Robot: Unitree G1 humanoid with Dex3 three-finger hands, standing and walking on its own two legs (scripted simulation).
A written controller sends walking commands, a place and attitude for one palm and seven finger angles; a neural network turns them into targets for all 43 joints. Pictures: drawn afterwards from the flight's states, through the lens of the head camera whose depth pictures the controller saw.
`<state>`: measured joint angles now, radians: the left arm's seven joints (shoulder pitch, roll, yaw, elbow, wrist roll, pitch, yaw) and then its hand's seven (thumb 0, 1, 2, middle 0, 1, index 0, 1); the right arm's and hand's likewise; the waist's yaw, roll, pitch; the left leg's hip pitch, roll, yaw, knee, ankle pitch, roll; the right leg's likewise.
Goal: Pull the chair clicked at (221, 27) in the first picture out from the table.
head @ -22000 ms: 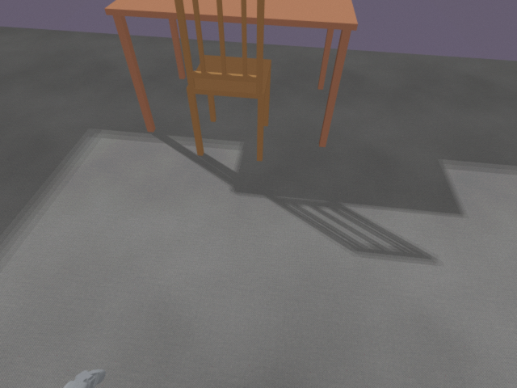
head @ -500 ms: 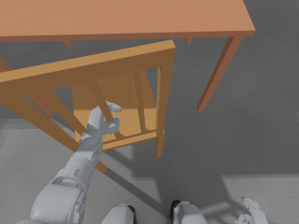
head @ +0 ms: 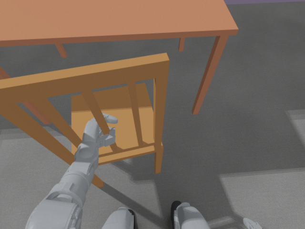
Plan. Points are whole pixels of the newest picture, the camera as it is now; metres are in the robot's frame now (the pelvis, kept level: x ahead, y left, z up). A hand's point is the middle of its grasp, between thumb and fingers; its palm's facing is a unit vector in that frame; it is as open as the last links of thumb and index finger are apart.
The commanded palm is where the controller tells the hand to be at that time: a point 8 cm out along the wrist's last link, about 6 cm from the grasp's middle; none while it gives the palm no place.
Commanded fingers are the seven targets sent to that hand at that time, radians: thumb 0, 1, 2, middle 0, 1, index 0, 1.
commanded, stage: step backward, pulling the chair out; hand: left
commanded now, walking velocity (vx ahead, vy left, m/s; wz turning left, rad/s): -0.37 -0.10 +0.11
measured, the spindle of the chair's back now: (104, 126) +0.39 +0.15 -0.04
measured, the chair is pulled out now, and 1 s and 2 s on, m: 0.27 0.31 0.46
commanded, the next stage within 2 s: none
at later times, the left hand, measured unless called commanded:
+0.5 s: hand (110, 141) +0.35 +0.13 -0.05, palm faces +0.06 -0.98 -0.19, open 5.3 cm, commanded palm +0.35 +0.18 -0.05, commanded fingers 0.00 0.90 0.90 -0.50 -1.45 -0.50 -1.45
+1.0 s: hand (111, 149) +0.33 +0.12 -0.05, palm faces -0.02 -0.98 -0.19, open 5.3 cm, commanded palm +0.31 +0.17 -0.05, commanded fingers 0.00 0.90 0.90 -0.50 -1.45 -0.50 -1.45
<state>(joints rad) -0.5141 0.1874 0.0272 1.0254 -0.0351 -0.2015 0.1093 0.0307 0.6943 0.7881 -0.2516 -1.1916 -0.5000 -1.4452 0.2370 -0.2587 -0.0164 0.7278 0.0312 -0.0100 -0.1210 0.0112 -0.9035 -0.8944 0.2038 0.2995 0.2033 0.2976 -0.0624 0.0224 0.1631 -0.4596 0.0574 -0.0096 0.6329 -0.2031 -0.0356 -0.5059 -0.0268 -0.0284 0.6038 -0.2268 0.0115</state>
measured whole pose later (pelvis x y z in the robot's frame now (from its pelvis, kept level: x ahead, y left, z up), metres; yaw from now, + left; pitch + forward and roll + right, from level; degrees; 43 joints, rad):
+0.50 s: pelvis -0.02 -0.02 +0.01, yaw +3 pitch +3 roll -1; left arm -0.60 0.17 0.04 1.08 -0.05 -0.20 0.08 0.06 0.70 0.81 -0.23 -1.19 -0.50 -1.45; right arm 0.24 -0.20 0.00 0.77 0.00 -0.05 -0.07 0.01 -0.90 -0.89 0.20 0.30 0.20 0.30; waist -0.02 0.05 0.20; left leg -0.32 0.05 -0.04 0.58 -0.31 -0.03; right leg -0.42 0.00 -0.04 0.69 -0.34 -0.01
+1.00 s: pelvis -0.06 +0.00 +0.01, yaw +4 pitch +2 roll +1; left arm -0.64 0.17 -0.03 0.98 -0.03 -0.10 0.10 0.04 0.70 0.76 -0.22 -1.22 -0.50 -1.44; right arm 0.13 -0.27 -0.03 0.67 0.03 0.04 -0.11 0.01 -0.91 -0.89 0.20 0.30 0.20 0.30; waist -0.05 -0.03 0.25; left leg -0.28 0.08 0.07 0.51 -0.26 -0.06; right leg -0.41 -0.09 -0.02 0.60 -0.22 0.03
